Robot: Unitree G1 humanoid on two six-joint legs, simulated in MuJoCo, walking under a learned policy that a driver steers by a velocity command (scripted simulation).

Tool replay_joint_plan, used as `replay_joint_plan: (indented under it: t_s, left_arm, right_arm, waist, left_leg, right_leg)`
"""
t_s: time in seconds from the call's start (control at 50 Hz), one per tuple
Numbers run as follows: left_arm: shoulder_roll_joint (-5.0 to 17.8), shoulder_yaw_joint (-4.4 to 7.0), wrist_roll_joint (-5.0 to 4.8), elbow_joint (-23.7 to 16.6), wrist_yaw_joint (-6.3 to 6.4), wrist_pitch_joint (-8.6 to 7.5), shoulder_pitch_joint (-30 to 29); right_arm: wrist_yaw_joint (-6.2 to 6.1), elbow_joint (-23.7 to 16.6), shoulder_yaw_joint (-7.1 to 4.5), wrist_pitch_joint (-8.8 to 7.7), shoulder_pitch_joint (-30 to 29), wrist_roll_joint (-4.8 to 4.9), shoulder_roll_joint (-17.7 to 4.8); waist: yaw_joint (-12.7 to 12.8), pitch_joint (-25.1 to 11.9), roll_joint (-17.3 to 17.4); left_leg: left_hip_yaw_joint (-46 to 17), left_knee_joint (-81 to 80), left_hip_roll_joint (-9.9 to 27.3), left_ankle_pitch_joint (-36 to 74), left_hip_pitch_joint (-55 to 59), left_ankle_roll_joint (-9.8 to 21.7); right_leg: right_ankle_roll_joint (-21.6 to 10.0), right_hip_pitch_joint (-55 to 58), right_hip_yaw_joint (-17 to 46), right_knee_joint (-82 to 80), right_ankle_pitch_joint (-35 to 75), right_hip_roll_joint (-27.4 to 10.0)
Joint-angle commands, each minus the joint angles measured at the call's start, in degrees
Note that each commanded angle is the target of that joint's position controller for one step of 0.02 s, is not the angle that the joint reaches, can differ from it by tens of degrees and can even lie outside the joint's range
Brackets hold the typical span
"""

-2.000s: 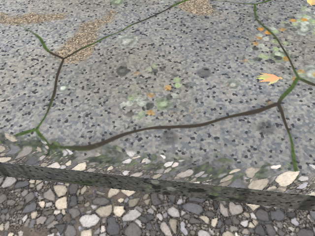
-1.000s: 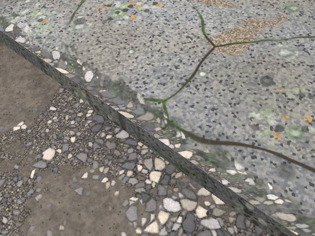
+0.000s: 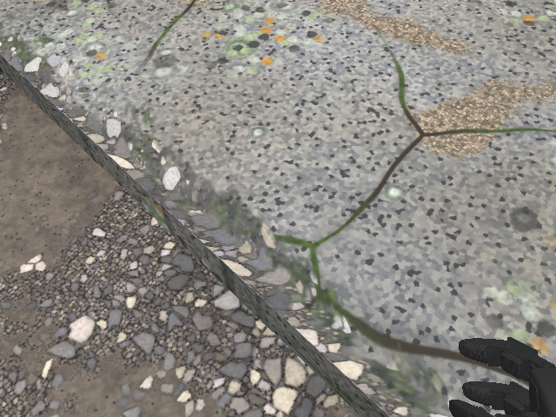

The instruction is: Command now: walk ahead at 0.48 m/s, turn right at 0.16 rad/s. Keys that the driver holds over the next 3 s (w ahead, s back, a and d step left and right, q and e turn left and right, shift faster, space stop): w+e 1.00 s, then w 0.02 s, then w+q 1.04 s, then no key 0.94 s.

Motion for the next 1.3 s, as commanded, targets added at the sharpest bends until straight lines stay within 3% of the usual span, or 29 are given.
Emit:
replay_joint_plan:
  t_s: [0.02, 0.04, 0.06, 0.08, 0.1, 0.12, 0.16, 0.28, 0.38, 0.4, 0.42, 0.5, 0.56, 0.6, 0.64, 0.66, 0.68, 0.7, 0.76, 0.78, 0.8, 0.88, 0.96, 1.1, 1.22, 1.24, 1.26, 1.28, 1.3]
  left_arm:
    - [12.65, 3.45, -0.09, -2.74, 0.81, 0.20, -1.69]
    - [12.52, 3.39, 0.26, -3.38, 0.93, 0.58, -3.39]
    - [10.49, 2.53, 1.33, -4.98, 1.10, 0.43, -3.83]
    - [0.75, -0.07, 1.57, -5.53, 0.51, -0.10, 6.32]
    - [7.02, 1.23, -0.41, -3.35, 0.00, -0.77, 5.74]
    - [10.44, 2.62, -2.23, -5.64, -0.14, -0.95, -1.72]
    - [8.50, 2.50, -1.38, -7.10, 0.47, -0.84, -7.50]
    - [3.81, 2.20, -0.14, -8.18, 1.21, 2.77, -6.04]
    - [2.42, 1.97, -1.28, -11.43, 2.03, 4.52, -13.11]
    - [1.13, 1.97, 4.80, -15.48, 2.01, 5.32, -22.78]
    - [0.45, 1.80, 4.65, -17.30, 1.97, 5.47, -26.37]
    - [-4.46, -0.82, 2.38, -25.15, 1.55, 4.93, -36.17]
    - [-5.48, -2.51, 2.65, -28.20, -0.86, 5.20, -35.21]
    - [-4.95, -1.97, 2.76, -24.88, -2.12, 5.41, -29.14]
    - [-1.68, -0.18, 1.81, -19.35, -2.61, 5.31, -11.32]
    - [2.33, 1.62, 1.52, -17.18, -2.55, 4.68, -3.44]
    - [11.21, 4.49, 1.23, -15.92, -1.37, 4.66, -5.36]
    - [17.07, 6.84, 1.00, -15.93, -0.57, 5.33, -6.45]
    - [7.33, 4.86, 2.65, -11.19, -0.47, 4.11, -11.28]
    - [2.44, 2.57, 1.70, -14.64, -2.29, 0.85, -12.69]
    - [0.74, 2.34, 1.47, -12.84, -3.05, -0.68, -13.43]
    - [3.12, 2.87, -1.07, -10.86, -2.87, -1.67, -12.40]
    - [2.51, 2.34, -0.71, -10.52, -0.20, -0.51, -5.48]
    - [3.47, 2.19, -0.16, -6.66, 2.37, 0.78, 4.57]
    - [7.64, 3.25, 2.16, -6.43, 3.02, 1.66, 0.05]
    - [8.44, 3.36, 2.77, -7.97, 2.67, 1.51, -5.13]
    - [6.30, 2.78, 4.14, -10.34, 2.19, 0.81, -8.65]
    - [0.70, 1.20, 1.82, -9.46, 1.42, 0.15, 3.54]
    - [7.11, 1.90, 1.23, -10.15, 0.51, -1.57, 0.00]
  right_arm:
    - [-0.58, -4.01, -3.20, -1.15, 2.13, -0.43, -8.70]
    - [-1.33, -1.66, -4.34, -1.06, 10.88, -0.45, -10.82]
    - [-2.30, 0.49, -5.20, -0.66, 21.06, -1.30, -13.49]
    - [-2.25, 1.90, -5.94, -0.47, 24.05, -2.64, -17.61]
    - [-2.09, 1.98, -4.81, -0.29, 25.05, -2.18, -11.42]
    - [-2.28, 1.86, -3.98, -0.30, 19.92, -1.49, -9.21]
    - [-2.17, 2.91, -3.22, -0.80, 13.51, -1.51, -6.78]
    - [-2.09, 7.10, -3.73, -2.69, 9.55, -1.87, -7.37]
    - [-3.42, 12.83, -2.29, 0.03, 17.88, -0.93, -5.23]
    - [-2.89, 15.11, -2.93, -0.68, 25.03, -4.98, -8.33]
    - [-2.65, 16.30, -2.99, -1.09, 27.16, -5.60, -8.50]
    - [-2.50, 20.20, -1.62, -1.50, 29.85, -5.07, -6.87]
    - [-4.17, 20.62, -1.01, -0.59, 26.71, -3.78, -7.42]
    - [-4.52, 18.15, -0.48, -0.19, 24.60, -1.37, -7.52]
    - [-3.79, 15.65, -2.89, 1.06, 22.06, -0.24, -16.10]
    - [-2.49, 14.39, -3.94, 1.14, 21.73, 0.67, -18.18]
    - [-0.69, 9.05, -2.78, 0.33, 19.78, 0.22, -11.55]
    - [0.92, 5.84, -2.33, -0.73, 19.87, -2.09, -8.15]
    - [-0.46, 4.30, -0.47, 0.00, 18.62, -3.10, -0.75]
    - [-2.10, 3.49, -1.38, -1.45, 14.83, -0.54, -4.37]
    - [-2.72, 2.29, -0.93, -1.48, 15.98, -0.18, -2.83]
    - [-3.01, -0.43, 0.34, -0.56, 12.91, -1.83, -1.65]
    - [-3.22, -4.02, 0.21, -1.07, 0.15, -3.43, -1.87]
    - [0.18, -5.13, -0.45, -1.86, -12.76, 0.18, -2.47]
    - [0.43, -1.28, -3.35, -1.92, 0.82, 0.94, -7.50]
    - [-0.08, 1.72, -3.58, -1.74, 12.48, 0.88, -8.33]
    - [-0.59, 4.54, -3.17, -1.58, 23.30, -0.55, -9.34]
    - [-0.32, 5.23, -3.82, -2.02, 23.07, -1.25, -10.81]
    - [-1.22, 4.10, -3.86, -1.28, 19.28, -0.06, -6.99]
  waist:
    - [-7.82, -2.65, -8.72]
    - [-12.62, -8.52, -8.10]
    - [-16.49, -17.41, -5.88]
    - [-10.37, -26.68, 11.36]
    - [-12.98, -29.43, 8.38]
    - [-12.43, -16.68, 4.80]
    - [-8.89, -6.36, -0.20]
    - [-4.08, -1.57, 1.89]
    - [-6.37, 4.17, 1.05]
    - [-8.65, 4.61, -3.68]
    - [-9.33, 5.21, -3.20]
    - [-7.66, 5.55, -0.61]
    - [-4.54, 2.81, 0.00]
    - [-3.45, -2.60, 0.85]
    - [4.40, -16.95, 8.72]
    - [8.23, -22.25, 9.12]
    - [4.86, -23.15, -6.68]
    - [1.53, -29.62, -13.12]
    - [-6.25, -7.83, -0.06]
    - [-5.82, -9.52, 3.01]
    - [-8.48, -8.82, -3.81]
    - [-10.88, -2.21, -2.69]
    - [-4.84, -5.07, -3.83]
    - [1.12, -3.46, -9.64]
    - [-7.19, -8.06, -9.83]
    - [-13.42, -13.07, -8.46]
    - [-16.52, -20.95, 0.90]
    - [-9.32, -25.65, 16.79]
    - [-11.00, -20.88, 6.88]
  left_leg:
    - [0.57, -1.22, -3.11, -4.57, 9.20, 3.29]
    - [1.35, -3.91, -3.41, -0.88, 21.38, 5.05]
    - [-6.21, 0.53, 4.69, 2.68, 41.81, 7.70]
    - [-31.49, -0.85, 21.21, -1.50, 63.81, 16.24]
    - [-41.51, -8.36, 22.47, -13.47, 60.62, 17.03]
    - [-31.79, -11.42, 20.12, -17.30, 50.78, 13.91]
    - [-19.22, -16.15, 15.47, -10.29, 34.24, 11.34]
    - [-2.90, -23.91, 13.29, 0.11, 20.96, 12.08]
    - [-4.66, -23.27, 17.99, -14.00, 35.90, 12.44]
    - [-2.29, -22.85, 18.63, -15.24, 35.71, 11.68]
    - [-1.97, -21.95, 18.91, -14.48, 38.93, 10.50]
    - [2.99, -21.79, 18.06, -13.85, 42.86, 5.73]
    - [12.77, -28.86, 14.20, -1.64, 34.23, 5.65]
    - [17.30, -24.80, 13.03, 41.85, 27.01, 6.97]
    - [15.12, -0.92, 16.14, 78.07, 33.63, 6.99]
    - [14.78, 16.60, 14.32, 71.70, 31.50, 5.01]
    - [12.13, 43.17, 4.28, 13.34, 9.98, -0.83]
    - [-1.16, 60.75, -3.60, -16.92, -1.48, -2.13]
    - [-4.49, 64.69, 2.20, -11.93, -9.63, -0.03]
    - [-8.30, 64.85, 2.38, -14.98, -7.33, 1.75]
    - [-8.03, 69.79, 2.50, -16.97, -7.54, 2.25]
    - [-4.48, 59.85, 3.74, -13.76, -16.49, 3.08]
    - [1.28, 32.51, 1.28, -1.99, -12.31, -0.31]
    - [1.84, -0.03, -3.01, 8.88, -8.15, 0.67]
    - [3.29, -4.80, -6.80, -2.07, 10.30, 6.30]
    - [-0.99, -6.14, -2.98, 3.31, 25.01, 8.84]
    - [-12.45, -1.13, 5.59, 7.16, 44.38, 12.67]
    - [-43.27, -3.81, 21.51, 2.37, 64.24, 26.61]
    - [-46.55, -11.48, 17.66, -15.15, 56.12, 23.55]
  right_leg:
    - [-5.40, -2.09, 6.87, 11.23, 57.99, -15.89]
    - [-4.07, -4.89, 5.65, 21.05, 61.54, -13.69]
    - [-2.75, -17.56, 6.22, 35.28, 47.23, -11.50]
    - [1.07, -40.65, 3.84, 56.98, -3.87, -0.41]
    - [1.27, -45.19, 10.31, 65.64, -12.65, -0.60]
    - [1.24, -49.30, 9.31, 66.43, -7.96, -3.70]
    - [1.89, -46.59, 6.50, 62.55, 0.06, -7.97]
    - [4.34, -42.56, 5.35, 60.44, 5.48, -10.83]
    - [4.43, -74.33, 6.47, 95.43, -5.25, -9.91]
    - [1.46, -79.48, 2.95, 100.29, -8.10, -6.93]
    - [-0.38, -84.82, 3.81, 102.29, -9.30, -6.67]
    - [-4.81, -96.91, 3.16, 100.42, -14.42, -5.85]
    - [-5.99, -78.51, -4.96, 78.68, -8.73, -8.02]
    - [-7.87, -51.68, -13.73, 67.70, -4.47, -2.27]
    - [-9.14, -33.44, -12.47, 61.53, -5.93, 4.19]
    - [-10.73, -21.90, -4.57, 49.33, -4.66, 6.48]
    - [-14.69, -11.00, 26.81, 31.73, -10.09, -4.89]
    - [-15.33, -4.86, 55.92, 15.93, 0.02, -14.08]
    - [-10.17, -25.27, 41.73, 17.87, -0.65, -10.88]
    - [-8.32, -30.18, 37.04, 15.42, 1.50, -9.48]
    - [-8.41, -32.40, 36.03, 15.14, 6.39, -8.63]
    - [-7.12, -33.17, 21.34, 11.64, 14.35, -3.07]
    - [-5.92, -25.60, 16.58, 7.29, 33.20, -1.39]
    - [-1.85, -6.48, 17.40, 3.98, 36.00, -7.42]
    - [0.58, 0.44, 13.25, 23.47, 76.19, -9.75]
    - [0.97, -6.86, 12.38, 35.17, 75.37, -9.19]
    - [0.56, -20.67, 10.83, 53.46, 39.91, -3.66]
    - [6.51, -45.67, 9.72, 73.33, -10.81, 5.21]
    - [3.91, -49.46, 13.92, 75.40, -6.09, 1.06]
Next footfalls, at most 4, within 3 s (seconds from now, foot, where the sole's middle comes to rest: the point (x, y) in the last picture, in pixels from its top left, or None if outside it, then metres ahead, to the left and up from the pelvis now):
0.06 left None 0.23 0.11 -0.77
0.66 right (431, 365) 0.53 -0.21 -0.63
1.24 left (466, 228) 0.90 -0.32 -0.63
1.72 right None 1.08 -0.60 -0.63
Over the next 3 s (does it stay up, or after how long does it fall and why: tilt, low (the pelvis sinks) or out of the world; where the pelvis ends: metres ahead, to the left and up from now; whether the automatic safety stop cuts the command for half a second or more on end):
stays up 1.34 -0.49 0.15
